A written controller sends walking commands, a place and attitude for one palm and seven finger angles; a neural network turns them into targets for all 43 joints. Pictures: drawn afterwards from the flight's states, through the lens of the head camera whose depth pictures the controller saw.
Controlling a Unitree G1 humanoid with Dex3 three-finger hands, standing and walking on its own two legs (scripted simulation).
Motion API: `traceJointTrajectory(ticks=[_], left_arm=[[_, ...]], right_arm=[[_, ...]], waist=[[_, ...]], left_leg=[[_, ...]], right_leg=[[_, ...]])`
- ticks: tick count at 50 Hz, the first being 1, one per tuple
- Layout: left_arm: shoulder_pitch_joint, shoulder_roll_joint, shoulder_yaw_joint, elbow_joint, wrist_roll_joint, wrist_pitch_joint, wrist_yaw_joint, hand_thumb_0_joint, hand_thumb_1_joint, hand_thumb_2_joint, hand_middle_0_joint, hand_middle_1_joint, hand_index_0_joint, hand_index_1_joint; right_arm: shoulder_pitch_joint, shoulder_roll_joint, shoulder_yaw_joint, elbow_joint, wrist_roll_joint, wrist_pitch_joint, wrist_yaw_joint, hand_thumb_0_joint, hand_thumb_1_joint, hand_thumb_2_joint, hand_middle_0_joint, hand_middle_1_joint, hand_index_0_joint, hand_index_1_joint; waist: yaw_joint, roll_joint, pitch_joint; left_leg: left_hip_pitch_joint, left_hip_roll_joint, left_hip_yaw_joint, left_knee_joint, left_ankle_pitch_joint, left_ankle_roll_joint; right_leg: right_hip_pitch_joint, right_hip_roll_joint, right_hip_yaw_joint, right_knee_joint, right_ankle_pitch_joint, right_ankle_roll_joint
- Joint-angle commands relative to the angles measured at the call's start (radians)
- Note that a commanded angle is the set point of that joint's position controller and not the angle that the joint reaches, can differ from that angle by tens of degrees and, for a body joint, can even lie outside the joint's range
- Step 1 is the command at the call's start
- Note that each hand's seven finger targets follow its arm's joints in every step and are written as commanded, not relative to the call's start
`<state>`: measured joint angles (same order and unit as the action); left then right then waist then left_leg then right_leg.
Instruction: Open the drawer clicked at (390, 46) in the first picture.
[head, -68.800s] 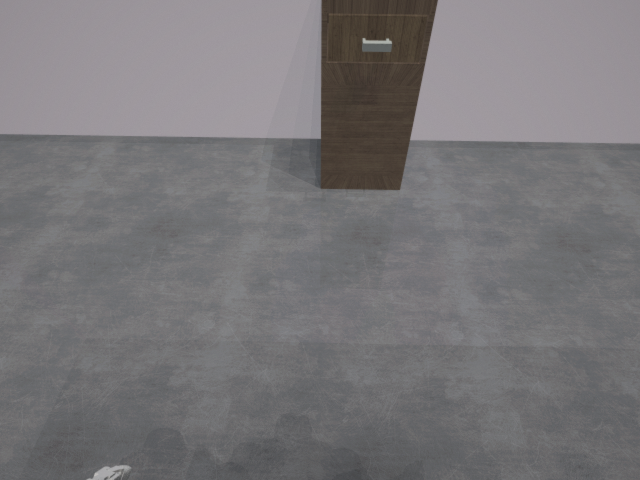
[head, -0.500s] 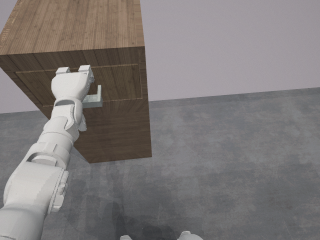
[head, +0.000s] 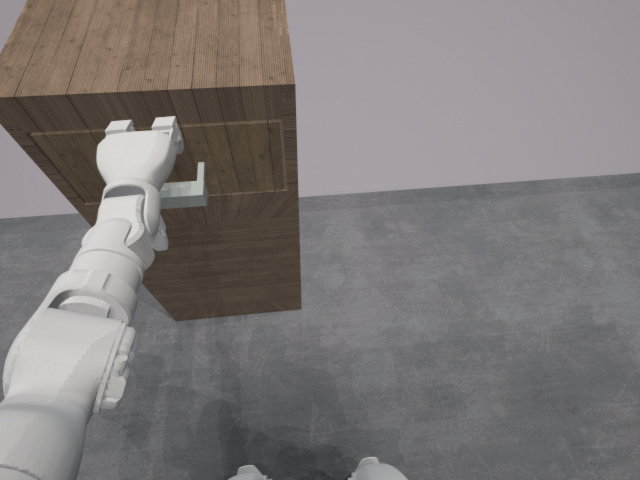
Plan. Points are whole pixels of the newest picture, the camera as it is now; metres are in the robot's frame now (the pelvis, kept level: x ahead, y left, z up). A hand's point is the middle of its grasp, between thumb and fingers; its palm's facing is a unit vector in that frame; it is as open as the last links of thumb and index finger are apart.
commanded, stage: re-aim the fingers above the handle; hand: left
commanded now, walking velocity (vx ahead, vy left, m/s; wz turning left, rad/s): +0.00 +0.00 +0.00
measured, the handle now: (172, 182) +0.56 +0.19 -0.03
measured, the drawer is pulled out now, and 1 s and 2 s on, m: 0.00 0.00 0.00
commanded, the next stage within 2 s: lower the fingers behind the handle in 0.94 s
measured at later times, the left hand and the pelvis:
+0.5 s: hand (144, 191) +0.50 +0.20 +0.03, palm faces -0.06 -0.01 -1.00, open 13.9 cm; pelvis +0.00 +0.00 +0.00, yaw +0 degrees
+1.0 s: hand (157, 187) +0.50 +0.18 +0.03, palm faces -0.06 -0.01 -1.00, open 13.9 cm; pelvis +0.00 +0.00 +0.00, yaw +0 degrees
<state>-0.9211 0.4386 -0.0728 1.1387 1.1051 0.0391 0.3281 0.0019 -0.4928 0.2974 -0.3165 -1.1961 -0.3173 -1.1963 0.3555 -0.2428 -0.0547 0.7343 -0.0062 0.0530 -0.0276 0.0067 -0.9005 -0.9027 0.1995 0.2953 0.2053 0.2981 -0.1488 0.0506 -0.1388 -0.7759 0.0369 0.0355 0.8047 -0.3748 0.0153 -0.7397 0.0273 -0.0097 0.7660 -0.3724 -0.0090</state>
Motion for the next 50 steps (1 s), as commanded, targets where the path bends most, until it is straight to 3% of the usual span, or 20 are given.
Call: traceJointTrajectory(ticks=[1,2,6,8,12,14,16,18,20,22,26,29,30,32,34,38,40,41,47,50], left_arm=[[-0.482,0.177,0.005,-0.182,-0.009,-0.006,0.016,0.0,-0.5,0.3,-0.3,-1.2,-0.3,-1.2],[-0.454,0.183,0.019,-0.187,-0.015,-0.009,0.01,0.0,-0.5,0.3,-0.3,-1.2,-0.3,-1.2],[-0.434,0.21,0.043,-0.211,-0.018,-0.033,-0.003,0.0,-0.5,0.3,-0.3,-1.2,-0.3,-1.2],[-0.42,0.197,0.038,-0.222,-0.01,-0.038,0.008,0.0,-0.5,0.3,-0.3,-1.2,-0.3,-1.2],[-0.395,0.265,0.106,-0.266,-0.003,-0.041,0.041,0.0,-0.5,0.3,-0.3,-1.2,-0.3,-1.2],[-0.385,0.258,0.103,-0.271,0.001,-0.028,0.056,0.0,-0.5,0.3,-0.3,-1.2,-0.3,-1.2],[-0.391,0.215,0.063,-0.245,0.002,-0.008,0.06,0.0,-0.5,0.3,-0.3,-1.2,-0.3,-1.2],[-0.425,0.233,0.069,-0.271,-0.004,0.001,0.056,0.0,-0.5,0.3,-0.3,-1.2,-0.3,-1.2],[-0.44,0.212,0.052,-0.265,-0.015,0.002,0.041,0.0,-0.5,0.3,-0.3,-1.2,-0.3,-1.2],[-0.425,0.201,0.033,-0.224,-0.019,0.002,0.026,0.0,-0.5,0.3,-0.3,-1.2,-0.3,-1.2],[-0.477,0.152,-0.016,-0.236,-0.019,-0.029,0.003,0.0,-0.5,0.3,-0.3,-1.2,-0.3,-1.2],[-0.475,0.154,-0.001,-0.251,-0.018,-0.047,0.009,0.0,-0.5,0.3,-0.3,-1.2,-0.3,-1.2],[-0.489,0.126,-0.02,-0.262,-0.021,-0.05,0.01,0.0,-0.5,0.3,-0.3,-1.2,-0.3,-1.2],[-0.454,0.204,0.049,-0.23,-0.009,-0.042,0.028,0.0,-0.5,0.3,-0.3,-1.2,-0.3,-1.2],[-0.42,0.212,0.061,-0.217,-0.001,-0.022,0.046,0.0,-0.5,0.3,-0.3,-1.2,-0.3,-1.2],[-0.43,0.213,0.057,-0.196,0.011,0.023,0.065,0.0,-0.5,0.3,-0.3,-1.2,-0.3,-1.2],[-0.457,0.242,0.077,-0.235,0.001,0.027,0.058,0.0,-0.5,0.3,-0.3,-1.2,-0.3,-1.2],[-0.438,0.227,0.06,-0.216,0.001,0.031,0.05,0.0,-0.5,0.3,-0.3,-1.2,-0.3,-1.2],[-0.469,0.19,0.022,-0.24,-0.015,-0.007,0.018,0.0,-0.5,0.3,-0.3,-1.2,-0.3,-1.2],[-0.457,0.183,0.026,-0.275,-0.017,-0.031,0.017,0.0,-0.5,0.3,-0.3,-1.2,-0.3,-1.2]], right_arm=[[0.171,-0.162,-0.058,-0.045,-0.006,-0.011,-0.012,0.0,-0.9,-0.9,0.2,0.3,0.2,0.3],[0.173,-0.164,-0.061,-0.047,-0.006,-0.009,-0.01,0.0,-0.9,-0.9,0.2,0.3,0.2,0.3],[0.177,-0.163,-0.059,-0.048,-0.008,-0.002,-0.01,0.0,-0.9,-0.9,0.2,0.3,0.2,0.3],[0.173,-0.16,-0.06,-0.049,-0.01,0.0,-0.009,0.0,-0.9,-0.9,0.2,0.3,0.2,0.3],[0.165,-0.162,-0.065,-0.046,-0.013,0.006,-0.003,0.0,-0.9,-0.9,0.2,0.3,0.2,0.3],[0.16,-0.16,-0.064,-0.046,-0.013,0.007,0.001,0.0,-0.9,-0.9,0.2,0.3,0.2,0.3],[0.156,-0.16,-0.064,-0.043,-0.01,0.008,0.003,0.0,-0.9,-0.9,0.2,0.3,0.2,0.3],[0.154,-0.165,-0.065,-0.041,-0.008,0.008,0.002,0.0,-0.9,-0.9,0.2,0.3,0.2,0.3],[0.156,-0.163,-0.067,-0.04,-0.007,0.007,0.0,0.0,-0.9,-0.9,0.2,0.3,0.2,0.3],[0.154,-0.165,-0.063,-0.036,-0.002,0.007,-0.005,0.0,-0.9,-0.9,0.2,0.3,0.2,0.3],[0.159,-0.158,-0.062,-0.038,-0.004,-0.002,-0.013,0.0,-0.9,-0.9,0.2,0.3,0.2,0.3],[0.162,-0.158,-0.065,-0.038,-0.008,-0.006,-0.01,0.0,-0.9,-0.9,0.2,0.3,0.2,0.3],[0.164,-0.156,-0.066,-0.041,-0.01,-0.006,-0.006,0.0,-0.9,-0.9,0.2,0.3,0.2,0.3],[0.166,-0.161,-0.064,-0.04,-0.011,-0.002,-0.005,0.0,-0.9,-0.9,0.2,0.3,0.2,0.3],[0.159,-0.157,-0.059,-0.05,-0.011,0.002,0.001,0.0,-0.9,-0.9,0.2,0.3,0.2,0.3],[0.15,-0.16,-0.058,-0.057,-0.009,0.007,0.004,0.0,-0.9,-0.9,0.2,0.3,0.2,0.3],[0.147,-0.162,-0.059,-0.061,-0.01,0.007,0.001,0.0,-0.9,-0.9,0.2,0.3,0.2,0.3],[0.151,-0.16,-0.059,-0.062,-0.007,0.007,-0.002,0.0,-0.9,-0.9,0.2,0.3,0.2,0.3],[0.156,-0.159,-0.06,-0.045,-0.004,-0.003,-0.014,0.0,-0.9,-0.9,0.2,0.3,0.2,0.3],[0.16,-0.155,-0.064,-0.045,-0.008,-0.006,-0.012,0.0,-0.9,-0.9,0.2,0.3,0.2,0.3]], waist=[[-0.035,0.013,-0.429],[-0.02,0.021,-0.446],[-0.009,0.013,-0.457],[-0.004,0.025,-0.446],[0.022,0.041,-0.477],[0.026,0.053,-0.475],[0.007,0.018,-0.436],[0.008,0.037,-0.452],[-0.008,0.012,-0.453],[-0.018,-0.003,-0.387],[-0.034,0.022,-0.379],[-0.02,0.061,-0.414],[-0.026,0.055,-0.426],[-0.008,0.042,-0.43],[0.012,0.05,-0.446],[0.002,0.01,-0.432],[0.006,0.014,-0.473],[-0.002,0.005,-0.469],[-0.023,0.009,-0.417],[-0.006,0.033,-0.467]], left_leg=[[0.334,-0.038,-0.017,-0.037,0.413,0.023],[0.343,-0.037,-0.017,-0.033,0.428,0.022],[0.329,-0.037,-0.017,-0.029,0.446,0.023],[0.33,-0.037,-0.015,-0.026,0.459,0.022],[0.343,-0.035,-0.013,-0.023,0.497,0.018],[0.345,-0.035,-0.011,-0.028,0.506,0.015],[0.333,-0.034,-0.012,-0.037,0.484,0.018],[0.35,-0.035,-0.01,-0.044,0.47,0.018],[0.364,-0.035,-0.012,-0.046,0.462,0.021],[0.336,-0.038,-0.012,-0.059,0.397,0.023],[0.361,-0.036,-0.022,-0.058,0.392,0.023],[0.388,-0.034,-0.029,-0.045,0.422,0.017],[0.395,-0.035,-0.03,-0.038,0.443,0.018],[0.358,-0.036,-0.027,-0.03,0.446,0.017],[0.334,-0.039,-0.017,-0.029,0.451,0.015],[0.302,-0.039,-0.006,-0.031,0.428,0.019],[0.314,-0.041,-0.004,-0.034,0.439,0.022],[0.318,-0.041,-0.006,-0.037,0.429,0.023],[0.335,-0.037,-0.011,-0.05,0.389,0.025],[0.362,-0.04,-0.014,-0.043,0.437,0.022]], right_leg=[[0.137,0.044,-0.014,-0.075,0.368,-0.01],[0.143,0.047,-0.012,-0.072,0.379,-0.012],[0.165,0.045,-0.011,-0.066,0.403,-0.011],[0.154,0.047,-0.014,-0.063,0.403,-0.014],[0.179,0.047,-0.015,-0.053,0.429,-0.017],[0.185,0.048,-0.02,-0.053,0.433,-0.018],[0.175,0.049,-0.022,-0.065,0.418,-0.014],[0.185,0.048,-0.018,-0.073,0.413,-0.015],[0.195,0.048,-0.016,-0.085,0.414,-0.014],[0.172,0.047,-0.015,-0.101,0.369,-0.012],[0.126,0.045,-0.016,-0.099,0.333,-0.013],[0.098,0.048,-0.021,-0.08,0.325,-0.02],[0.1,0.049,-0.022,-0.077,0.341,-0.02],[0.116,0.048,-0.019,-0.063,0.361,-0.019],[0.141,0.048,-0.021,-0.055,0.376,-0.02],[0.164,0.047,-0.016,-0.061,0.391,-0.014],[0.205,0.045,-0.009,-0.064,0.417,-0.013],[0.204,0.045,-0.009,-0.069,0.412,-0.011],[0.165,0.045,-0.009,-0.091,0.369,-0.01],[0.184,0.045,-0.008,-0.081,0.397,-0.016]])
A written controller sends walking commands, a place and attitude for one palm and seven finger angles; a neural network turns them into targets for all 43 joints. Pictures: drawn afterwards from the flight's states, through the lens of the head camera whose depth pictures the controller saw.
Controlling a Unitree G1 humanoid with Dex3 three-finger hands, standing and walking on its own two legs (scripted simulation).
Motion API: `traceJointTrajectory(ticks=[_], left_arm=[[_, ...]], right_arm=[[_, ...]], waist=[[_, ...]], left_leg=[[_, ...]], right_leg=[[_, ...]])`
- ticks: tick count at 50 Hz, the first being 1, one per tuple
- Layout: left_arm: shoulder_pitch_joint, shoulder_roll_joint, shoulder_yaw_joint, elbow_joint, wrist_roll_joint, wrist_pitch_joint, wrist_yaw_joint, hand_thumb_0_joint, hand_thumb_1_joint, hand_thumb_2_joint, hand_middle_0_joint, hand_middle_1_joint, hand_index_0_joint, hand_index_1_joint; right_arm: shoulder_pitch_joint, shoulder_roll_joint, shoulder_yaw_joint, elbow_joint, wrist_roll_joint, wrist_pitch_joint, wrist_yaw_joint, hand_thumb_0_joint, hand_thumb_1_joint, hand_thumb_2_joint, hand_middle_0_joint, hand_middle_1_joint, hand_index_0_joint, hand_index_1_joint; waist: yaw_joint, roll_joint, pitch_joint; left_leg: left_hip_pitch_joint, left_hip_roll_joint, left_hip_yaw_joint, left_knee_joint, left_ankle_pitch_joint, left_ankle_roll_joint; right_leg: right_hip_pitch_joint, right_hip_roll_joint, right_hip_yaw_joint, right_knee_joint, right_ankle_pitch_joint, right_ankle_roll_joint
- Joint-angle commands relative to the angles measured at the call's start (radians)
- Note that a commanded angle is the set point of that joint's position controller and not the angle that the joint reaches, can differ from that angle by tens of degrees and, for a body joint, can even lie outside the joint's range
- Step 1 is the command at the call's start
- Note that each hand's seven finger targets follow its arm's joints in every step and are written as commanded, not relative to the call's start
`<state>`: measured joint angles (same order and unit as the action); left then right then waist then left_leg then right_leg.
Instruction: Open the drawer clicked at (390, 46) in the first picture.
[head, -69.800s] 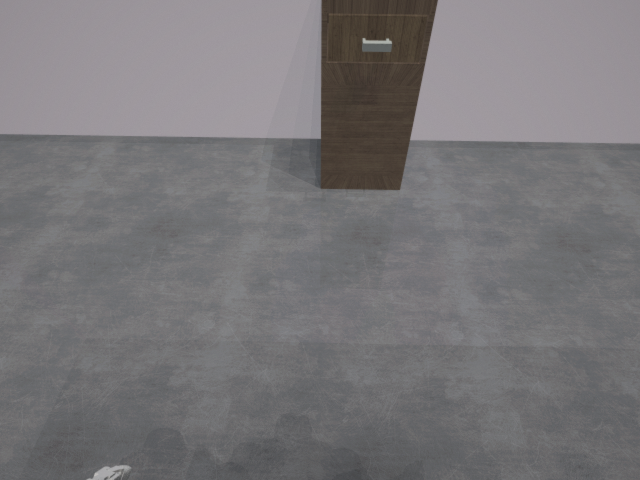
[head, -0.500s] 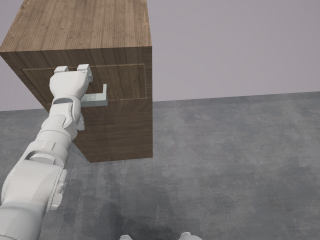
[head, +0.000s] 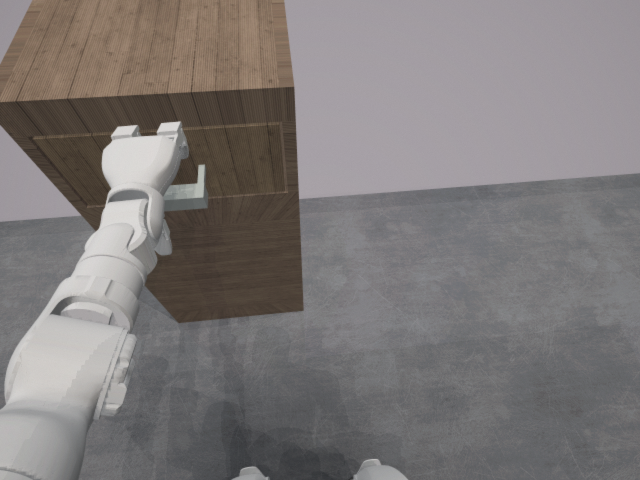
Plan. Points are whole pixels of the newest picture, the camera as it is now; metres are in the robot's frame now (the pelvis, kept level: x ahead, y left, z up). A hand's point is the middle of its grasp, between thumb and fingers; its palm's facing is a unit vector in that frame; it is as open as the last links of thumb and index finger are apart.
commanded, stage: lower the fingers behind the handle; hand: left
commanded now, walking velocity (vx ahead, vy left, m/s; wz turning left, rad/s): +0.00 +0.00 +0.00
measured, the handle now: (173, 185) +0.56 +0.19 -0.03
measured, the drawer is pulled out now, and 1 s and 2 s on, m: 0.00 0.00 0.00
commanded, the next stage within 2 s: lift the hand off the handle in 1.64 s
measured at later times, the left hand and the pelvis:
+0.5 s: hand (162, 206) +0.49 +0.19 +0.00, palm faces -0.06 -0.01 -1.00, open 13.9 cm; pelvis +0.00 +0.00 -0.01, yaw +0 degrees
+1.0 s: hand (168, 215) +0.49 +0.19 -0.02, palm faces -0.03 +0.00 -1.00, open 13.9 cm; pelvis -0.01 +0.01 -0.03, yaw +0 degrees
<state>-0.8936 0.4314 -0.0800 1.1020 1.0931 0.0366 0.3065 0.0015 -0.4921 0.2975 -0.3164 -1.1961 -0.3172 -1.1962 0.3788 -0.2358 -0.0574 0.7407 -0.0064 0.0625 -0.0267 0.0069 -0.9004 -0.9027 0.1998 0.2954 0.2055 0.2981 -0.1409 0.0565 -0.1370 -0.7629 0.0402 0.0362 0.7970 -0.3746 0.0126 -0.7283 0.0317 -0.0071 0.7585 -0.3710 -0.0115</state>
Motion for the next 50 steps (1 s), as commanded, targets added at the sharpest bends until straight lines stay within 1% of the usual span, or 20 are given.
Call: traceJointTrajectory(ticks=[1,4,8,15,17,18,20,21,27,31,34,35,36,38,40,42,44,46,48,50], left_arm=[[-0.462,0.172,0.023,-0.213,-0.003,-0.029,0.042,0.0,-0.5,0.3,-0.3,-1.2,-0.3,-1.2],[-0.441,0.179,0.029,-0.151,0.002,-0.009,0.057,0.0,-0.5,0.3,-0.3,-1.2,-0.3,-1.2],[-0.447,0.221,0.05,-0.117,0.015,0.008,0.07,0.0,-0.5,0.3,-0.3,-1.2,-0.3,-1.2],[-0.453,0.239,0.085,-0.194,0.017,-0.029,0.082,0.0,-0.5,0.3,-0.3,-1.2,-0.3,-1.2],[-0.425,0.242,0.089,-0.183,0.025,-0.026,0.09,0.0,-0.5,0.3,-0.3,-1.2,-0.3,-1.2],[-0.412,0.211,0.066,-0.168,0.025,-0.02,0.096,0.0,-0.5,0.3,-0.3,-1.2,-0.3,-1.2],[-0.431,0.22,0.077,-0.183,0.022,-0.019,0.101,0.0,-0.5,0.3,-0.3,-1.2,-0.3,-1.2],[-0.435,0.195,0.05,-0.164,0.029,-0.015,0.103,0.0,-0.5,0.3,-0.3,-1.2,-0.3,-1.2],[-0.448,0.227,0.077,-0.176,0.019,-0.026,0.1,0.0,-0.5,0.3,-0.3,-1.2,-0.3,-1.2],[-0.446,0.181,0.04,-0.152,0.025,-0.035,0.102,0.0,-0.5,0.3,-0.3,-1.2,-0.3,-1.2],[-0.425,0.201,0.062,-0.14,0.024,-0.037,0.109,0.0,-0.5,0.3,-0.3,-1.2,-0.3,-1.2],[-0.449,0.215,0.07,-0.138,0.027,-0.037,0.113,0.0,-0.5,0.3,-0.3,-1.2,-0.3,-1.2],[-0.453,0.185,0.047,-0.136,0.032,-0.038,0.118,0.0,-0.5,0.3,-0.3,-1.2,-0.3,-1.2],[-0.449,0.223,0.077,-0.143,0.036,-0.036,0.128,0.0,-0.5,0.3,-0.3,-1.2,-0.3,-1.2],[-0.451,0.222,0.085,-0.148,0.034,-0.031,0.135,0.0,-0.5,0.3,-0.3,-1.2,-0.3,-1.2],[-0.44,0.233,0.092,-0.136,0.039,-0.023,0.143,0.0,-0.5,0.3,-0.3,-1.2,-0.3,-1.2],[-0.453,0.177,0.051,-0.145,0.04,-0.017,0.147,0.0,-0.5,0.3,-0.3,-1.2,-0.3,-1.2],[-0.436,0.212,0.074,-0.112,0.038,-0.004,0.149,0.0,-0.5,0.3,-0.3,-1.2,-0.3,-1.2],[-0.449,0.188,0.046,-0.068,0.038,0.016,0.148,0.0,-0.5,0.3,-0.3,-1.2,-0.3,-1.2],[-0.466,0.24,0.077,-0.037,0.031,0.03,0.143,0.0,-0.5,0.3,-0.3,-1.2,-0.3,-1.2]], right_arm=[[0.138,-0.159,-0.06,-0.047,-0.008,-0.016,-0.011,0.0,-0.9,-0.9,0.2,0.3,0.2,0.3],[0.137,-0.166,-0.056,-0.042,-0.005,-0.011,-0.005,0.0,-0.9,-0.9,0.2,0.3,0.2,0.3],[0.134,-0.168,-0.05,-0.047,-0.006,-0.008,-0.006,0.0,-0.9,-0.9,0.2,0.3,0.2,0.3],[0.139,-0.163,-0.062,-0.049,-0.017,-0.018,-0.006,0.0,-0.9,-0.9,0.2,0.3,0.2,0.3],[0.141,-0.164,-0.062,-0.044,-0.017,-0.016,-0.004,0.0,-0.9,-0.9,0.2,0.3,0.2,0.3],[0.136,-0.162,-0.061,-0.047,-0.018,-0.018,-0.003,0.0,-0.9,-0.9,0.2,0.3,0.2,0.3],[0.139,-0.164,-0.064,-0.039,-0.019,-0.018,0.0,0.0,-0.9,-0.9,0.2,0.3,0.2,0.3],[0.141,-0.162,-0.063,-0.037,-0.017,-0.019,-0.001,0.0,-0.9,-0.9,0.2,0.3,0.2,0.3],[0.144,-0.165,-0.064,-0.025,-0.021,-0.022,-0.004,0.0,-0.9,-0.9,0.2,0.3,0.2,0.3],[0.144,-0.162,-0.061,-0.026,-0.023,-0.025,-0.003,0.0,-0.9,-0.9,0.2,0.3,0.2,0.3],[0.144,-0.161,-0.061,-0.028,-0.025,-0.026,0.0,0.0,-0.9,-0.9,0.2,0.3,0.2,0.3],[0.147,-0.166,-0.059,-0.021,-0.026,-0.025,0.0,0.0,-0.9,-0.9,0.2,0.3,0.2,0.3],[0.148,-0.163,-0.06,-0.026,-0.029,-0.028,0.0,0.0,-0.9,-0.9,0.2,0.3,0.2,0.3],[0.146,-0.166,-0.059,-0.024,-0.031,-0.029,0.0,0.0,-0.9,-0.9,0.2,0.3,0.2,0.3],[0.146,-0.167,-0.061,-0.022,-0.035,-0.028,0.004,0.0,-0.9,-0.9,0.2,0.3,0.2,0.3],[0.146,-0.169,-0.058,-0.02,-0.034,-0.027,0.005,0.0,-0.9,-0.9,0.2,0.3,0.2,0.3],[0.147,-0.164,-0.062,-0.022,-0.033,-0.029,0.008,0.0,-0.9,-0.9,0.2,0.3,0.2,0.3],[0.148,-0.169,-0.056,-0.02,-0.034,-0.026,0.008,0.0,-0.9,-0.9,0.2,0.3,0.2,0.3],[0.144,-0.17,-0.052,-0.017,-0.032,-0.026,0.006,0.0,-0.9,-0.9,0.2,0.3,0.2,0.3],[0.144,-0.181,-0.046,-0.011,-0.031,-0.023,0.005,0.0,-0.9,-0.9,0.2,0.3,0.2,0.3]], waist=[[-0.02,0.017,-0.448],[-0.019,-0.009,-0.373],[-0.02,-0.016,-0.385],[-0.011,0.01,-0.503],[-0.006,0.018,-0.483],[-0.012,0.014,-0.47],[-0.014,0.023,-0.486],[-0.027,0.019,-0.463],[-0.03,0.021,-0.486],[-0.04,0.031,-0.455],[-0.028,0.037,-0.465],[-0.036,0.023,-0.461],[-0.044,0.026,-0.464],[-0.032,0.041,-0.49],[-0.028,0.048,-0.511],[-0.026,0.041,-0.494],[-0.039,0.054,-0.502],[-0.033,0.035,-0.501],[-0.055,0.012,-0.441],[-0.052,0.001,-0.424]], left_leg=[[0.341,-0.042,-0.015,-0.033,0.431,0.027],[0.272,-0.046,-0.01,-0.043,0.371,0.025],[0.225,-0.052,0.0,-0.033,0.349,0.027],[0.258,-0.049,-0.004,0.014,0.432,0.027],[0.246,-0.046,-0.005,0.02,0.433,0.024],[0.239,-0.05,-0.001,0.022,0.423,0.026],[0.247,-0.047,-0.006,0.029,0.437,0.024],[0.245,-0.046,-0.009,0.031,0.425,0.024],[0.235,-0.045,-0.012,0.051,0.407,0.027],[0.221,-0.043,-0.02,0.058,0.393,0.025],[0.202,-0.044,-0.021,0.071,0.375,0.024],[0.197,-0.041,-0.029,0.074,0.38,0.023],[0.192,-0.041,-0.026,0.082,0.381,0.026],[0.189,-0.04,-0.027,0.092,0.383,0.024],[0.198,-0.038,-0.03,0.1,0.401,0.021],[0.181,-0.036,-0.033,0.106,0.391,0.02],[0.198,-0.033,-0.035,0.109,0.384,0.019],[0.17,-0.036,-0.036,0.11,0.368,0.021],[0.13,-0.036,-0.034,0.106,0.31,0.024],[0.096,-0.038,-0.037,0.104,0.269,0.026]], right_leg=[[0.158,0.041,-0.013,-0.074,0.391,-0.01],[0.142,0.041,-0.013,-0.079,0.358,-0.01],[0.163,0.034,-0.003,-0.069,0.376,-0.007],[0.179,0.035,0.002,-0.026,0.452,-0.008],[0.156,0.037,-0.002,-0.017,0.444,-0.009],[0.151,0.038,-0.002,-0.023,0.438,-0.006],[0.143,0.038,-0.004,-0.013,0.439,-0.01],[0.116,0.039,-0.007,-0.015,0.421,-0.007],[0.109,0.038,-0.001,-0.002,0.417,-0.007],[0.056,0.039,-0.01,0.009,0.373,-0.009],[0.045,0.04,-0.011,0.023,0.354,-0.011],[0.033,0.04,-0.016,0.031,0.349,-0.013],[0.022,0.04,-0.013,0.034,0.353,-0.009],[0.019,0.039,-0.012,0.046,0.351,-0.011],[0.012,0.041,-0.016,0.058,0.352,-0.014],[-0.003,0.041,-0.018,0.065,0.342,-0.013],[-0.027,0.043,-0.023,0.064,0.321,-0.014],[-0.014,0.042,-0.021,0.07,0.317,-0.012],[-0.041,0.042,-0.024,0.059,0.273,-0.01],[-0.043,0.04,-0.02,0.062,0.241,-0.011]])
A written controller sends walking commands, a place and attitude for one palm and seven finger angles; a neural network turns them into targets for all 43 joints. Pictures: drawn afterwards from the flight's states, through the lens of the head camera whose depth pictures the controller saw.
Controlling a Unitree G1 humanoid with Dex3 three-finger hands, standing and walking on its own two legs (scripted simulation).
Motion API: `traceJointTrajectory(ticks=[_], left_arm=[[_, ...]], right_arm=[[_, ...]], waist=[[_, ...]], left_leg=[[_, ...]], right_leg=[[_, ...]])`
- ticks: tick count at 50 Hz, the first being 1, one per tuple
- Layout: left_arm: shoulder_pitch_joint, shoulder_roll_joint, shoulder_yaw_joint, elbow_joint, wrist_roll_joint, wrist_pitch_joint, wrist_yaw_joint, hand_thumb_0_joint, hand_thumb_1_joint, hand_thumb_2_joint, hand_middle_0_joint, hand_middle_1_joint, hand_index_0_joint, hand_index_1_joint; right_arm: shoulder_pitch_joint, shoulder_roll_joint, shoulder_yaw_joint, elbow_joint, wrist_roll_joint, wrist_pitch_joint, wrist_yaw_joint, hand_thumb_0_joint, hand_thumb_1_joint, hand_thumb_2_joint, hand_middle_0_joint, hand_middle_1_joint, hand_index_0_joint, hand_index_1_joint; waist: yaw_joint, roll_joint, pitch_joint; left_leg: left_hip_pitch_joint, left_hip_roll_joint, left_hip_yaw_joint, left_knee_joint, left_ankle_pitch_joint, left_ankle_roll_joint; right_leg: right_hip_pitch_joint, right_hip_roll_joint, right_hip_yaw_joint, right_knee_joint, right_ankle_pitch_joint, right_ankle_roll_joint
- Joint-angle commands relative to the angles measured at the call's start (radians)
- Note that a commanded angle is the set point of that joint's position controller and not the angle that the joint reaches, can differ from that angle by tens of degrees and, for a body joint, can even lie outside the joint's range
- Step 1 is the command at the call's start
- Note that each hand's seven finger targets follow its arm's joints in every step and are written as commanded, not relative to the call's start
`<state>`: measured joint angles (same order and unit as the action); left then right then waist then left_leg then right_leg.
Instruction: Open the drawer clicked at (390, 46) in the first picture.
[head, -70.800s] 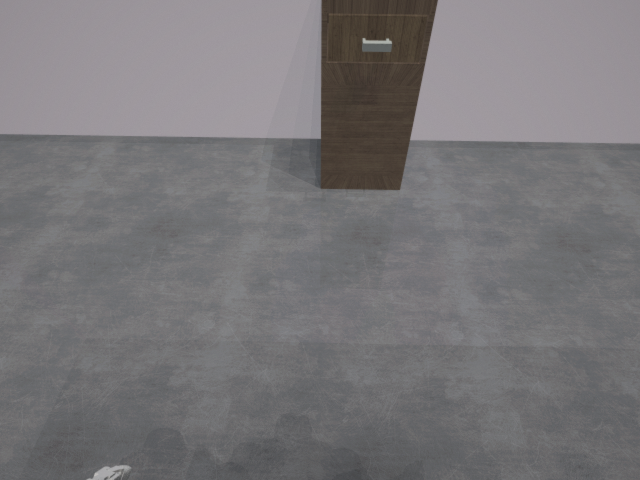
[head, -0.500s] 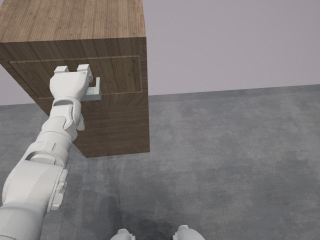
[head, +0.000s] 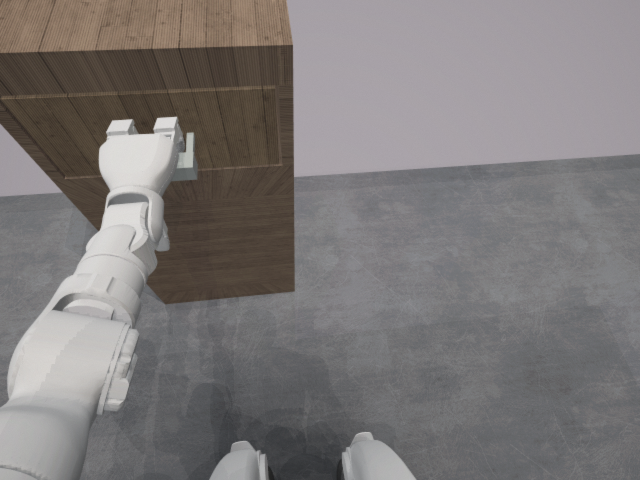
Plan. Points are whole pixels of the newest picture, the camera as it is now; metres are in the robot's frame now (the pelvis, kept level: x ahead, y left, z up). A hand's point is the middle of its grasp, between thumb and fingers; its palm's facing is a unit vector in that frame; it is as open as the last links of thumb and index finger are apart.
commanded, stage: lower the fingers behind the handle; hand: left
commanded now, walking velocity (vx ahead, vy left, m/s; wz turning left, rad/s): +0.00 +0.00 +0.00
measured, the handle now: (159, 154) +0.57 +0.19 +0.00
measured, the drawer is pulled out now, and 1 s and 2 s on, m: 0.00 0.00 0.00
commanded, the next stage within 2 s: lift the hand off the handle in 0.64 s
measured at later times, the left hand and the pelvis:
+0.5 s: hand (157, 182) +0.52 +0.18 +0.00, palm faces -0.01 +0.02 -1.00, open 13.8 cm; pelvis -0.03 +0.00 -0.02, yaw +0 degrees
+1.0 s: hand (157, 180) +0.52 +0.18 +0.01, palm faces -0.02 +0.02 -1.00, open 13.7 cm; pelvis -0.04 +0.00 -0.03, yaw +0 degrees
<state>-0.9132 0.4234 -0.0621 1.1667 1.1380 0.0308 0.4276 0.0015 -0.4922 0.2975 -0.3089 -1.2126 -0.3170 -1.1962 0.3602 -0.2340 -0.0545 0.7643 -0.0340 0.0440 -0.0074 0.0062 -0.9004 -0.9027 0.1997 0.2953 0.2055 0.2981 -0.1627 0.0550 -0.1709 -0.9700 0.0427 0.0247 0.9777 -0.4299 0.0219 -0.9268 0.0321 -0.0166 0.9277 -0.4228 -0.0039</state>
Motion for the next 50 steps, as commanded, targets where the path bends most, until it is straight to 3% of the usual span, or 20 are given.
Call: traceJointTrajectory(ticks=[1,5,8,13,17,18,21,22,24,25,30,33,35,37,40,42,45,46,49,50], left_arm=[[-0.451,0.232,0.036,-0.09,-0.01,0.04,0.019,0.0,-0.5,0.3,-0.3,-1.2,-0.3,-1.2],[-0.449,0.241,0.038,-0.061,-0.015,0.048,-0.007,0.0,-0.5,0.3,-0.3,-1.2,-0.3,-1.2],[-0.416,0.251,0.038,-0.041,-0.015,0.042,-0.027,0.0,-0.5,0.3,-0.3,-1.2,-0.3,-1.2],[-0.456,0.24,0.008,0.0,-0.005,0.04,-0.039,0.0,-0.5,0.3,-0.3,-1.2,-0.3,-1.2],[-0.505,0.264,0.018,-0.038,0.0,0.049,-0.037,0.0,-0.5,0.3,-0.3,-1.2,-0.3,-1.2],[-0.517,0.236,-0.004,-0.04,-0.001,0.053,-0.038,0.0,-0.5,0.3,-0.3,-1.2,-0.3,-1.2],[-0.54,0.24,-0.008,-0.013,-0.011,0.066,-0.047,0.0,-0.5,0.3,-0.3,-1.2,-0.3,-1.2],[-0.55,0.265,0.005,-0.012,-0.009,0.07,-0.05,0.0,-0.5,0.3,-0.3,-1.2,-0.3,-1.2],[-0.562,0.256,-0.007,-0.022,-0.01,0.072,-0.056,0.0,-0.5,0.3,-0.3,-1.2,-0.3,-1.2],[-0.564,0.264,0.004,-0.024,-0.014,0.072,-0.062,0.0,-0.5,0.3,-0.3,-1.2,-0.3,-1.2],[-0.6,0.265,-0.016,-0.001,-0.017,0.066,-0.084,0.0,-0.5,0.3,-0.3,-1.2,-0.3,-1.2],[-0.578,0.262,-0.016,-0.018,-0.013,0.054,-0.088,0.0,-0.5,0.3,-0.3,-1.2,-0.3,-1.2],[-0.58,0.279,0.0,-0.015,-0.018,0.051,-0.093,0.0,-0.5,0.3,-0.3,-1.2,-0.3,-1.2],[-0.589,0.229,-0.038,-0.034,-0.018,0.043,-0.095,0.0,-0.5,0.3,-0.3,-1.2,-0.3,-1.2],[-0.622,0.26,-0.02,-0.037,-0.018,0.044,-0.092,0.0,-0.5,0.3,-0.3,-1.2,-0.3,-1.2],[-0.618,0.276,-0.007,-0.045,-0.017,0.041,-0.091,0.0,-0.5,0.3,-0.3,-1.2,-0.3,-1.2],[-0.639,0.244,-0.028,-0.042,-0.02,0.042,-0.089,0.0,-0.5,0.3,-0.3,-1.2,-0.3,-1.2],[-0.64,0.255,-0.026,-0.037,-0.018,0.042,-0.087,0.0,-0.5,0.3,-0.3,-1.2,-0.3,-1.2],[-0.637,0.297,0.002,-0.04,-0.018,0.042,-0.085,0.0,-0.5,0.3,-0.3,-1.2,-0.3,-1.2],[-0.656,0.292,-0.002,-0.041,-0.021,0.042,-0.086,0.0,-0.5,0.3,-0.3,-1.2,-0.3,-1.2]], right_arm=[[0.165,-0.18,-0.045,-0.042,-0.003,-0.005,-0.017,0.0,-0.9,-0.9,0.2,0.3,0.2,0.3],[0.169,-0.184,-0.04,-0.047,-0.004,-0.004,-0.019,0.0,-0.9,-0.9,0.2,0.3,0.2,0.3],[0.167,-0.184,-0.033,-0.064,-0.003,-0.005,-0.021,0.0,-0.9,-0.9,0.2,0.3,0.2,0.3],[0.178,-0.19,-0.029,-0.072,0.001,-0.011,-0.028,0.0,-0.9,-0.9,0.2,0.3,0.2,0.3],[0.186,-0.19,-0.031,-0.077,0.004,-0.013,-0.028,0.0,-0.9,-0.9,0.2,0.3,0.2,0.3],[0.185,-0.186,-0.029,-0.08,0.002,-0.016,-0.028,0.0,-0.9,-0.9,0.2,0.3,0.2,0.3],[0.187,-0.19,-0.024,-0.078,0.006,-0.018,-0.03,0.0,-0.9,-0.9,0.2,0.3,0.2,0.3],[0.188,-0.194,-0.023,-0.075,0.009,-0.018,-0.032,0.0,-0.9,-0.9,0.2,0.3,0.2,0.3],[0.188,-0.191,-0.021,-0.078,0.009,-0.019,-0.033,0.0,-0.9,-0.9,0.2,0.3,0.2,0.3],[0.19,-0.193,-0.023,-0.077,0.007,-0.019,-0.033,0.0,-0.9,-0.9,0.2,0.3,0.2,0.3],[0.191,-0.193,-0.012,-0.082,0.011,-0.024,-0.04,0.0,-0.9,-0.9,0.2,0.3,0.2,0.3],[0.191,-0.191,-0.012,-0.089,0.009,-0.031,-0.042,0.0,-0.9,-0.9,0.2,0.3,0.2,0.3],[0.197,-0.193,-0.014,-0.085,0.011,-0.029,-0.043,0.0,-0.9,-0.9,0.2,0.3,0.2,0.3],[0.197,-0.187,-0.016,-0.087,0.012,-0.035,-0.043,0.0,-0.9,-0.9,0.2,0.3,0.2,0.3],[0.202,-0.192,-0.016,-0.078,0.011,-0.035,-0.044,0.0,-0.9,-0.9,0.2,0.3,0.2,0.3],[0.205,-0.19,-0.016,-0.077,0.011,-0.037,-0.043,0.0,-0.9,-0.9,0.2,0.3,0.2,0.3],[0.208,-0.186,-0.016,-0.075,0.009,-0.037,-0.042,0.0,-0.9,-0.9,0.2,0.3,0.2,0.3],[0.208,-0.188,-0.014,-0.071,0.009,-0.038,-0.044,0.0,-0.9,-0.9,0.2,0.3,0.2,0.3],[0.208,-0.189,-0.011,-0.075,0.009,-0.036,-0.044,0.0,-0.9,-0.9,0.2,0.3,0.2,0.3],[0.21,-0.189,-0.012,-0.071,0.009,-0.035,-0.044,0.0,-0.9,-0.9,0.2,0.3,0.2,0.3]], waist=[[-0.038,0.013,-0.393],[-0.043,0.012,-0.394],[-0.033,0.006,-0.387],[-0.068,-0.018,-0.333],[-0.063,0.03,-0.405],[-0.071,0.036,-0.4],[-0.086,0.008,-0.38],[-0.084,0.018,-0.38],[-0.084,0.046,-0.39],[-0.086,0.031,-0.405],[-0.104,0.023,-0.357],[-0.093,0.044,-0.391],[-0.096,0.021,-0.384],[-0.102,0.032,-0.386],[-0.11,0.036,-0.386],[-0.099,0.057,-0.41],[-0.111,0.048,-0.399],[-0.119,0.044,-0.391],[-0.103,0.056,-0.419],[-0.113,0.041,-0.41]], left_leg=[[0.297,-0.041,-0.025,-0.077,0.313,0.018],[0.27,-0.04,-0.026,-0.059,0.303,0.021],[0.227,-0.043,-0.023,-0.046,0.266,0.023],[0.162,-0.039,-0.032,-0.021,0.198,0.026],[0.191,-0.035,-0.038,-0.011,0.196,0.023],[0.192,-0.036,-0.039,-0.01,0.189,0.024],[0.17,-0.035,-0.046,-0.012,0.146,0.027],[0.165,-0.032,-0.049,-0.014,0.129,0.025],[0.174,-0.033,-0.047,-0.013,0.131,0.025],[0.184,-0.032,-0.05,-0.011,0.142,0.026],[0.13,-0.034,-0.05,-0.012,0.074,0.03],[0.141,-0.034,-0.051,-0.001,0.083,0.031],[0.134,-0.031,-0.052,-0.001,0.085,0.031],[0.138,-0.031,-0.053,-0.001,0.067,0.03],[0.144,-0.028,-0.059,0.003,0.082,0.031],[0.143,-0.03,-0.055,0.01,0.093,0.03],[0.151,-0.03,-0.059,0.01,0.098,0.03],[0.145,-0.029,-0.058,0.013,0.095,0.032],[0.125,-0.034,-0.051,0.017,0.095,0.033],[0.128,-0.033,-0.053,0.016,0.103,0.034]], right_leg=[[0.144,0.038,-0.012,-0.105,0.282,-0.016],[0.125,0.038,-0.012,-0.088,0.273,-0.018],[0.117,0.037,-0.013,-0.075,0.245,-0.016],[0.033,0.035,-0.017,-0.055,0.172,-0.013],[0.018,0.035,-0.018,-0.04,0.152,-0.017],[0.012,0.035,-0.02,-0.042,0.145,-0.016],[-0.006,0.035,-0.024,-0.044,0.108,-0.011],[-0.016,0.035,-0.023,-0.04,0.096,-0.014],[-0.017,0.035,-0.024,-0.039,0.098,-0.015],[-0.014,0.035,-0.026,-0.037,0.101,-0.015],[-0.033,0.033,-0.023,-0.039,0.058,-0.012],[-0.037,0.033,-0.024,-0.03,0.06,-0.013],[-0.032,0.034,-0.023,-0.029,0.064,-0.013],[-0.049,0.033,-0.023,-0.031,0.053,-0.012],[-0.058,0.033,-0.024,-0.026,0.058,-0.013],[-0.048,0.034,-0.022,-0.021,0.069,-0.015],[-0.057,0.035,-0.025,-0.026,0.067,-0.014],[-0.061,0.035,-0.024,-0.028,0.069,-0.011],[-0.024,0.034,-0.018,-0.026,0.074,-0.012],[-0.025,0.035,-0.018,-0.03,0.081,-0.012]])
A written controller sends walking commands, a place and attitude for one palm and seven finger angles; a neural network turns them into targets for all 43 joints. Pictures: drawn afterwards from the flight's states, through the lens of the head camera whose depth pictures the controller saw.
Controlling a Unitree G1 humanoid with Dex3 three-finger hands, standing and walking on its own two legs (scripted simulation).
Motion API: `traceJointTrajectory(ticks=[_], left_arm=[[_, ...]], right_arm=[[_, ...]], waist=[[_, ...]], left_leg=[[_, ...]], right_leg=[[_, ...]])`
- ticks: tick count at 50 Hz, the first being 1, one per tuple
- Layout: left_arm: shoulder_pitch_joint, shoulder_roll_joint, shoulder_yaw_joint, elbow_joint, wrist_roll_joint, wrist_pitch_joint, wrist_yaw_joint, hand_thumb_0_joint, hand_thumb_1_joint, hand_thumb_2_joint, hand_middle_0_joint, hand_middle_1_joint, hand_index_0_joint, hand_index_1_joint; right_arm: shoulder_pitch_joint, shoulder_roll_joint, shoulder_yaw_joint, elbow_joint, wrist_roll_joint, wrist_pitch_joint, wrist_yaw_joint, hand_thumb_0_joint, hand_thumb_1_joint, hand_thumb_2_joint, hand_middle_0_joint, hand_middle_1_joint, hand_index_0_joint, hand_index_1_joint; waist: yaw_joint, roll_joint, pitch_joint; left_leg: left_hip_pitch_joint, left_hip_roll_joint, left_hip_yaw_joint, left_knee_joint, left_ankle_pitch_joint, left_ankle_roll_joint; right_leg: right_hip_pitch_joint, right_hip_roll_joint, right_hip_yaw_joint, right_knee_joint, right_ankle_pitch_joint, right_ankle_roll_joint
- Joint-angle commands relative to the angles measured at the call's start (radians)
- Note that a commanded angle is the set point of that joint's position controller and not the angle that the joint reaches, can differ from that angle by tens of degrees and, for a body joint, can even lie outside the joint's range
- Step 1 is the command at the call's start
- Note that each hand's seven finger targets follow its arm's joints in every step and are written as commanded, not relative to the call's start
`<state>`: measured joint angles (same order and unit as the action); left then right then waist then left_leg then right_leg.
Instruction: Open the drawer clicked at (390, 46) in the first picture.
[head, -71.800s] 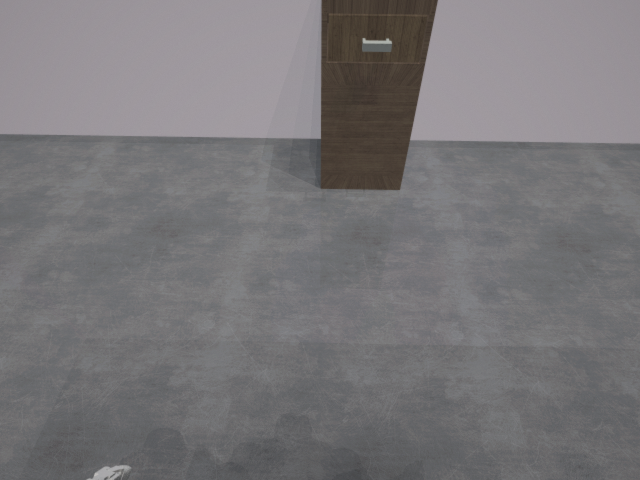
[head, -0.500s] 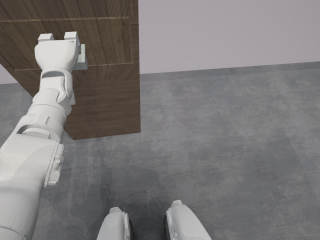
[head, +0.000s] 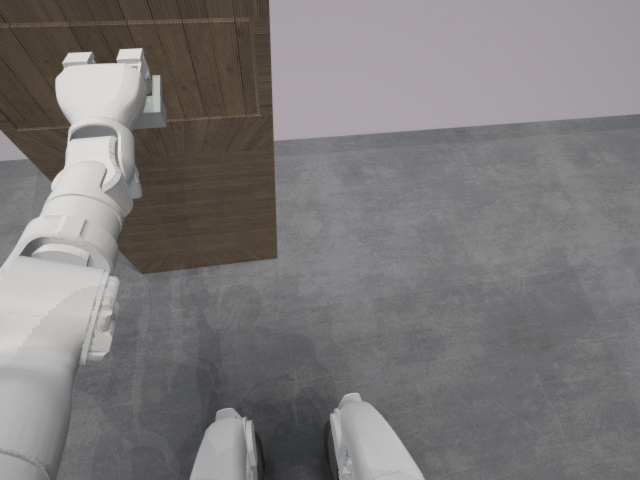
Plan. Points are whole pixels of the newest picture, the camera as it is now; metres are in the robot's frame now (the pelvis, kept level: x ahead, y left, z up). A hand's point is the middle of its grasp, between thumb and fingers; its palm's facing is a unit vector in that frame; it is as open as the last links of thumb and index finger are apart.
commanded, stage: lift the hand off the handle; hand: left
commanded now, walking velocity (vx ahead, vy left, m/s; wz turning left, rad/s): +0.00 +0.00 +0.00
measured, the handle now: (122, 99) +0.61 +0.18 +0.03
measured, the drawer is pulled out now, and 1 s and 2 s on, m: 0.00 0.00 0.00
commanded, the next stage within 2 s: draw the hand back to the body in 1.34 s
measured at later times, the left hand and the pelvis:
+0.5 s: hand (100, 100) +0.57 +0.19 +0.07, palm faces -0.07 -0.02 -1.00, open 13.7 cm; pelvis +0.03 +0.00 +0.04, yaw -1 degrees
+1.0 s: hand (79, 55) +0.57 +0.19 +0.13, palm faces -0.04 -0.04 -1.00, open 13.6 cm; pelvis +0.07 +0.01 +0.07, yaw +0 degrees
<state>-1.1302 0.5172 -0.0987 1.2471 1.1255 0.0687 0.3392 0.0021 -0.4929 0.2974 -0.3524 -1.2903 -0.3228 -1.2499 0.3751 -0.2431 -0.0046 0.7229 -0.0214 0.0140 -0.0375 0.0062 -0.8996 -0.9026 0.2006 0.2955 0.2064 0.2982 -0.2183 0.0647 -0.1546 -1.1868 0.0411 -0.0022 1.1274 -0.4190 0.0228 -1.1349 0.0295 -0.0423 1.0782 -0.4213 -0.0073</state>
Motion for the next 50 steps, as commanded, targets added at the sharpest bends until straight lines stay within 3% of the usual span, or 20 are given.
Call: traceJointTrajectory(ticks=[1,2,5,8,10,12,13,15,17,18,20,28,29,35,39,41,42,43,45,50], left_arm=[[-0.435,0.203,0.033,-0.109,-0.003,0.003,0.004,0.0,-0.5,0.3,-0.3,-1.2,-0.3,-1.2],[-0.435,0.203,0.035,-0.111,-0.006,0.003,0.004,0.0,-0.5,0.3,-0.3,-1.2,-0.3,-1.2],[-0.487,0.236,0.058,-0.2,-0.011,-0.003,0.009,0.0,-0.5,0.3,-0.3,-1.2,-0.3,-1.2],[-0.468,0.263,0.081,-0.267,-0.016,-0.01,0.009,0.0,-0.5,0.3,-0.3,-1.2,-0.3,-1.2],[-0.462,0.257,0.085,-0.281,-0.025,-0.013,0.011,0.0,-0.5,0.3,-0.3,-1.2,-0.3,-1.2],[-0.458,0.27,0.086,-0.265,-0.024,-0.012,0.018,0.0,-0.5,0.3,-0.3,-1.2,-0.3,-1.2],[-0.471,0.26,0.076,-0.275,-0.025,-0.015,0.022,0.0,-0.5,0.3,-0.3,-1.2,-0.3,-1.2],[-0.464,0.271,0.094,-0.288,-0.034,-0.02,0.023,0.0,-0.5,0.3,-0.3,-1.2,-0.3,-1.2],[-0.448,0.227,0.061,-0.285,-0.035,-0.021,0.021,0.0,-0.5,0.3,-0.3,-1.2,-0.3,-1.2],[-0.404,0.241,0.078,-0.255,-0.037,-0.015,0.018,0.0,-0.5,0.3,-0.3,-1.2,-0.3,-1.2],[-0.385,0.222,0.068,-0.227,-0.045,-0.007,0.004,0.0,-0.5,0.3,-0.3,-1.2,-0.3,-1.2],[-0.353,0.218,0.092,-0.377,-0.056,-0.075,-0.013,0.0,-0.5,0.3,-0.3,-1.2,-0.3,-1.2],[-0.331,0.209,0.093,-0.394,-0.052,-0.078,-0.009,0.0,-0.5,0.3,-0.3,-1.2,-0.3,-1.2],[-0.327,0.129,0.057,-0.477,-0.063,-0.059,0.01,0.0,-0.5,0.3,-0.3,-1.2,-0.3,-1.2],[-0.295,0.135,0.062,-0.407,-0.064,-0.001,0.0,0.0,-0.5,0.3,-0.3,-1.2,-0.3,-1.2],[-0.34,0.092,0.014,-0.428,-0.07,0.005,-0.02,0.0,-0.5,0.3,-0.3,-1.2,-0.3,-1.2],[-0.348,0.123,0.039,-0.426,-0.069,0.008,-0.027,0.0,-0.5,0.3,-0.3,-1.2,-0.3,-1.2],[-0.351,0.107,0.02,-0.412,-0.068,0.01,-0.037,0.0,-0.5,0.3,-0.3,-1.2,-0.3,-1.2],[-0.359,0.137,0.047,-0.429,-0.076,0.001,-0.057,0.0,-0.5,0.3,-0.3,-1.2,-0.3,-1.2],[-0.367,0.141,0.048,-0.467,-0.077,-0.033,-0.087,0.0,-0.5,0.3,-0.3,-1.2,-0.3,-1.2]], right_arm=[[0.195,-0.18,-0.06,-0.03,-0.003,-0.005,-0.016,0.0,-0.9,-0.9,0.2,0.3,0.2,0.3],[0.193,-0.18,-0.058,-0.031,-0.003,-0.006,-0.015,0.0,-0.9,-0.9,0.2,0.3,0.2,0.3],[0.195,-0.179,-0.064,-0.038,-0.004,-0.004,-0.017,0.0,-0.9,-0.9,0.2,0.3,0.2,0.3],[0.195,-0.173,-0.065,-0.048,0.0,-0.002,-0.021,0.0,-0.9,-0.9,0.2,0.3,0.2,0.3],[0.195,-0.171,-0.068,-0.044,0.005,0.0,-0.02,0.0,-0.9,-0.9,0.2,0.3,0.2,0.3],[0.191,-0.172,-0.064,-0.037,0.009,0.002,-0.025,0.0,-0.9,-0.9,0.2,0.3,0.2,0.3],[0.193,-0.172,-0.064,-0.036,0.007,0.0,-0.028,0.0,-0.9,-0.9,0.2,0.3,0.2,0.3],[0.193,-0.174,-0.069,-0.031,0.006,0.001,-0.027,0.0,-0.9,-0.9,0.2,0.3,0.2,0.3],[0.204,-0.17,-0.072,-0.024,0.006,0.002,-0.026,0.0,-0.9,-0.9,0.2,0.3,0.2,0.3],[0.202,-0.171,-0.069,-0.023,0.006,0.006,-0.025,0.0,-0.9,-0.9,0.2,0.3,0.2,0.3],[0.204,-0.174,-0.072,-0.017,0.007,0.015,-0.023,0.0,-0.9,-0.9,0.2,0.3,0.2,0.3],[0.2,-0.168,-0.094,-0.018,0.007,0.032,-0.018,0.0,-0.9,-0.9,0.2,0.3,0.2,0.3],[0.199,-0.169,-0.097,-0.02,0.007,0.034,-0.014,0.0,-0.9,-0.9,0.2,0.3,0.2,0.3],[0.18,-0.167,-0.113,-0.015,0.002,0.046,0.011,0.0,-0.9,-0.9,0.2,0.3,0.2,0.3],[0.16,-0.168,-0.111,-0.015,0.012,0.063,0.018,0.0,-0.9,-0.9,0.2,0.3,0.2,0.3],[0.146,-0.163,-0.106,-0.025,0.015,0.066,0.016,0.0,-0.9,-0.9,0.2,0.3,0.2,0.3],[0.144,-0.167,-0.109,-0.024,0.018,0.069,0.013,0.0,-0.9,-0.9,0.2,0.3,0.2,0.3],[0.137,-0.164,-0.103,-0.028,0.017,0.068,0.011,0.0,-0.9,-0.9,0.2,0.3,0.2,0.3],[0.133,-0.166,-0.104,-0.04,0.017,0.071,0.006,0.0,-0.9,-0.9,0.2,0.3,0.2,0.3],[0.115,-0.158,-0.1,-0.06,0.019,0.066,0.003,0.0,-0.9,-0.9,0.2,0.3,0.2,0.3]], waist=[[-0.06,0.035,-0.415],[-0.056,0.037,-0.41],[-0.046,0.071,-0.486],[-0.017,0.108,-0.552],[-0.018,0.091,-0.546],[-0.017,0.084,-0.495],[-0.023,0.066,-0.494],[-0.012,0.079,-0.516],[-0.015,0.086,-0.504],[0.001,0.075,-0.476],[-0.004,0.047,-0.458],[0.033,0.076,-0.481],[0.045,0.093,-0.498],[0.054,0.124,-0.516],[0.054,0.044,-0.433],[0.047,0.047,-0.442],[0.045,0.048,-0.429],[0.047,0.049,-0.417],[0.053,0.023,-0.437],[0.067,0.015,-0.435]], left_leg=[[0.338,-0.031,-0.026,-0.132,0.082,0.032],[0.329,-0.032,-0.023,-0.133,0.078,0.033],[0.403,-0.031,-0.023,-0.146,0.124,0.032],[0.487,-0.032,-0.023,-0.175,0.18,0.027],[0.523,-0.03,-0.027,-0.193,0.2,0.026],[0.507,-0.031,-0.022,-0.214,0.174,0.026],[0.516,-0.033,-0.02,-0.221,0.179,0.029],[0.558,-0.033,-0.016,-0.236,0.217,0.027],[0.592,-0.033,-0.014,-0.25,0.254,0.025],[0.583,-0.035,-0.009,-0.261,0.259,0.024],[0.591,-0.035,-0.003,-0.275,0.292,0.023],[0.724,-0.033,0.005,-0.315,0.466,0.016],[0.754,-0.033,0.001,-0.319,0.503,0.012],[0.897,-0.02,-0.011,-0.329,0.725,-0.003],[0.856,-0.026,0.0,-0.371,0.64,0.002],[0.879,-0.028,0.001,-0.384,0.64,0.006],[0.886,-0.026,-0.003,-0.391,0.621,0.004],[0.879,-0.031,0.003,-0.397,0.61,0.007],[0.892,-0.033,0.006,-0.403,0.616,0.01],[0.895,-0.039,0.013,-0.412,0.622,0.013]], right_leg=[[0.171,0.037,0.007,-0.179,0.071,-0.007],[0.176,0.038,0.008,-0.181,0.071,-0.007],[0.218,0.038,0.012,-0.194,0.104,-0.007],[0.277,0.041,0.011,-0.217,0.142,-0.009],[0.295,0.044,0.01,-0.239,0.156,-0.009],[0.306,0.044,0.013,-0.262,0.143,-0.007],[0.322,0.044,0.014,-0.274,0.149,-0.004],[0.351,0.045,0.017,-0.289,0.179,-0.007],[0.362,0.047,0.014,-0.306,0.212,-0.008],[0.387,0.047,0.014,-0.317,0.22,-0.008],[0.417,0.048,0.015,-0.332,0.258,-0.008],[0.503,0.05,0.014,-0.363,0.406,-0.013],[0.506,0.053,0.01,-0.361,0.419,-0.017],[0.512,0.056,-0.008,-0.375,0.497,-0.017],[0.561,0.054,-0.009,-0.407,0.489,-0.014],[0.572,0.051,-0.004,-0.419,0.491,-0.012],[0.567,0.052,-0.004,-0.424,0.476,-0.015],[0.577,0.049,-0.003,-0.429,0.473,-0.013],[0.614,0.047,0.003,-0.435,0.495,-0.014],[0.652,0.045,0.01,-0.443,0.517,-0.013]])
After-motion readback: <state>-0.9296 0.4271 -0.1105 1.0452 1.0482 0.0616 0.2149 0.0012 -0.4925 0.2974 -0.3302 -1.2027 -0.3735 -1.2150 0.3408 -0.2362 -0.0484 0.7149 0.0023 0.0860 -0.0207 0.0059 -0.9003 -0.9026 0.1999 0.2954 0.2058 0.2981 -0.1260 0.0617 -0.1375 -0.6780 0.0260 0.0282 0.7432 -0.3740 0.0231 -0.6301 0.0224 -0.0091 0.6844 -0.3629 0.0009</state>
